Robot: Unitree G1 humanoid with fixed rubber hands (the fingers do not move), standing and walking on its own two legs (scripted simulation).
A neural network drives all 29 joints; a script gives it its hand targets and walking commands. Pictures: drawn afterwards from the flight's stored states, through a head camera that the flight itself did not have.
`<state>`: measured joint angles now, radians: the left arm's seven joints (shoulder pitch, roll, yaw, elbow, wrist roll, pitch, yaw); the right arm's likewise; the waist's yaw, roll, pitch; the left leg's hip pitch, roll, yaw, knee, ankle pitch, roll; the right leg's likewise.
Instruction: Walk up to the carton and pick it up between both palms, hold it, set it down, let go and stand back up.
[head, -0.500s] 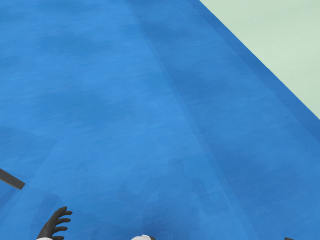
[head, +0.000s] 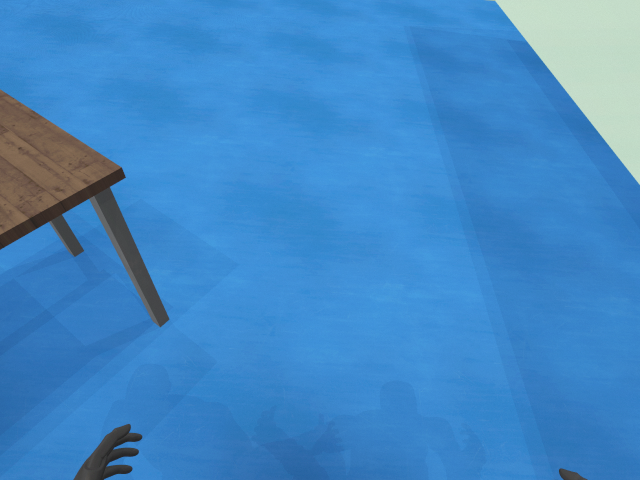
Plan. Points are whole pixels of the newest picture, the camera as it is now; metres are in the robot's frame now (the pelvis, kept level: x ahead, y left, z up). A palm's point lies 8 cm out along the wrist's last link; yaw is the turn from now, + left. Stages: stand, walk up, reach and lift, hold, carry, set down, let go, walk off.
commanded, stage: walk up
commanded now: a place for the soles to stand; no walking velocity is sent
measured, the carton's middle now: out of the picture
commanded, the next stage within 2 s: none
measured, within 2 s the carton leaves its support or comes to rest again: neither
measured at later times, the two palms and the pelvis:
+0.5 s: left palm out of the picture +0.05 +0.38 -0.07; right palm (499, 432) +0.21 -0.22 -0.06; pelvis +0.02 +0.05 +0.01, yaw +17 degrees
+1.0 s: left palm out of the picture +0.10 +0.46 -0.08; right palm (416, 357) +0.31 -0.13 -0.06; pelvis +0.11 +0.13 +0.01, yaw +26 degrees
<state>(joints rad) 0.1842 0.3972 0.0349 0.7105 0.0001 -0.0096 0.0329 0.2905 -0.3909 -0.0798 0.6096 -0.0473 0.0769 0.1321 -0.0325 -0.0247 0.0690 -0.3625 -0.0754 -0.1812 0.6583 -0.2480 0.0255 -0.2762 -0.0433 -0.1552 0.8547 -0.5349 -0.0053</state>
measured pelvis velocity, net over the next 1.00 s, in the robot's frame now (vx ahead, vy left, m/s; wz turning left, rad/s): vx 0.11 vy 0.13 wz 0.46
